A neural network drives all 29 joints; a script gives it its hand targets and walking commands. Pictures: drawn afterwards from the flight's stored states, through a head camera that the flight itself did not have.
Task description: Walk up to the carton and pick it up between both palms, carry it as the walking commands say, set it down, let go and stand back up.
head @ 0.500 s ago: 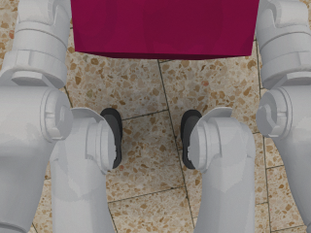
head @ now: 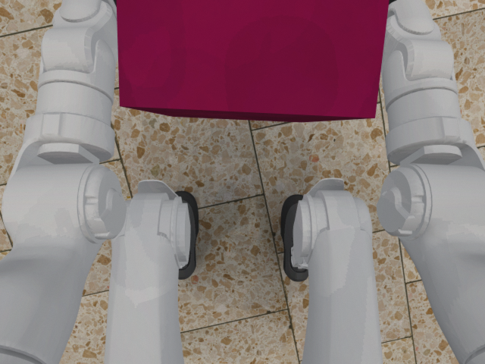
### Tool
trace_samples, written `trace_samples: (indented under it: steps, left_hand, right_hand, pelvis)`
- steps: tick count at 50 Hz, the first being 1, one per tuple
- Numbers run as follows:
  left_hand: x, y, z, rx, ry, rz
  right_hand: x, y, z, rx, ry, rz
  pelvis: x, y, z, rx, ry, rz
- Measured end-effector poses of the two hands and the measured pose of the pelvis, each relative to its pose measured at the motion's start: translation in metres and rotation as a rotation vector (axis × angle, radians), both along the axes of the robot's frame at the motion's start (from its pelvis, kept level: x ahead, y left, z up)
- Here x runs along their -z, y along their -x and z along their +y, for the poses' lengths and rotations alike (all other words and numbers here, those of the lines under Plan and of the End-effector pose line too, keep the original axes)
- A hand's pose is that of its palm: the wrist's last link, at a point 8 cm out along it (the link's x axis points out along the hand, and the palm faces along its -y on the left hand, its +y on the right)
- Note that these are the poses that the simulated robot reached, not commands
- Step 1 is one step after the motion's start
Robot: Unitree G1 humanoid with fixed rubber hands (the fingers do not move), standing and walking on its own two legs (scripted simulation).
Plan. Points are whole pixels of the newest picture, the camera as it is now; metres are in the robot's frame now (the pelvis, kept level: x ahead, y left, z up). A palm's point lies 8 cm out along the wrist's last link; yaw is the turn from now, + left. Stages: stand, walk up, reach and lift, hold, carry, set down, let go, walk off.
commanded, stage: reach and lift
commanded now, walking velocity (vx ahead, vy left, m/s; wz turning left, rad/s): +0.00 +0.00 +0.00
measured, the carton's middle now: (246, 14) +0.56 -0.01 -0.18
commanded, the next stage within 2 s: none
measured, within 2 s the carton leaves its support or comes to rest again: neither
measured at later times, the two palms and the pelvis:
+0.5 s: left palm out of the picture +0.55 +0.16 -0.06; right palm out of the picture +0.55 -0.20 -0.07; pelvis +0.00 +0.00 +0.04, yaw +0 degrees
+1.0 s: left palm out of the picture +0.54 +0.16 +0.02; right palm out of the picture +0.52 -0.20 +0.01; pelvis +0.00 +0.00 +0.10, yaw +0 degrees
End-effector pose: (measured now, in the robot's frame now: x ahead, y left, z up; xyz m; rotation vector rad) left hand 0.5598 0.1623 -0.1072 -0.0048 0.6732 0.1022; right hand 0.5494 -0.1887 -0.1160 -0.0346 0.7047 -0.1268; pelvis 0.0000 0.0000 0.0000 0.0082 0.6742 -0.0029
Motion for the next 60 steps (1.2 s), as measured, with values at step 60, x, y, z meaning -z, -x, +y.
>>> trace_samples:
  steps: [60]
  left_hand:
    - [-0.155,0.028,-0.007,0.024,0.03,0.003]
  right_hand:
    - [-0.156,0.033,-0.011,0.008,-0.036,0.008]
  pelvis:
    - [-0.12,-0.005,0.001,0.007,-0.003,0.115]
